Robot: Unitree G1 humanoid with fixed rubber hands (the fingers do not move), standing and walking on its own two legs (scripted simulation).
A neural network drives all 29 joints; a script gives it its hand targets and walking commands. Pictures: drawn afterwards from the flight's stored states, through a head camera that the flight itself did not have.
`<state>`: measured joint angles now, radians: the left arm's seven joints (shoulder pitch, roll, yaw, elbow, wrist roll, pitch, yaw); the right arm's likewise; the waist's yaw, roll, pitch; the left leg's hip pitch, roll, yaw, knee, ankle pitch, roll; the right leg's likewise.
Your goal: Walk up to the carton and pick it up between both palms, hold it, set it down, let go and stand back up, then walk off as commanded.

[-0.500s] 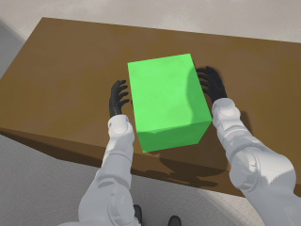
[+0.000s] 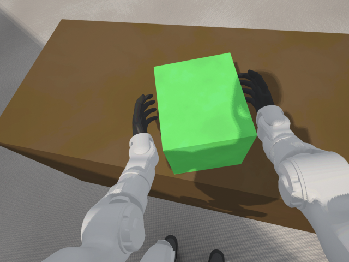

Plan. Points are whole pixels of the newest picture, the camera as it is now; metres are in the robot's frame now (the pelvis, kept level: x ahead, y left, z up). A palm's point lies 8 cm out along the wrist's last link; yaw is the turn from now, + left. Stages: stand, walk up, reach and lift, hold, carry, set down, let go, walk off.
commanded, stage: set down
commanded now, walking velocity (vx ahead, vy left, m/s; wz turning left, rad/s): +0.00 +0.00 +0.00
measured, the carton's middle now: (200, 118) +0.45 +0.06 -0.03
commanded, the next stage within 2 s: none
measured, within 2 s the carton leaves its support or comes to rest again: neither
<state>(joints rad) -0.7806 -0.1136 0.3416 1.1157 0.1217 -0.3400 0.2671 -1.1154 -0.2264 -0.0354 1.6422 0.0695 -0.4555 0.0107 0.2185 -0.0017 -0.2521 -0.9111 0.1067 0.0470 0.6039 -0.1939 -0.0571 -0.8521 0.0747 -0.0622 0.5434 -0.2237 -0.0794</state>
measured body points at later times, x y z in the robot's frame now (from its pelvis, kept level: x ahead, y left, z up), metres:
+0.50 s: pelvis -0.03 -0.01 -0.01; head +0.08 -0.03 +0.43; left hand +0.34 +0.20 +0.00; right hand +0.45 -0.13 +0.00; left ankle +0.00 +0.15 -0.71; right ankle -0.01 -0.07 -0.71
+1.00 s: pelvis -0.03 -0.01 +0.00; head +0.05 -0.01 +0.44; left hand +0.30 +0.19 -0.01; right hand +0.39 -0.16 -0.01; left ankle +0.00 +0.15 -0.71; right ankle -0.01 -0.07 -0.71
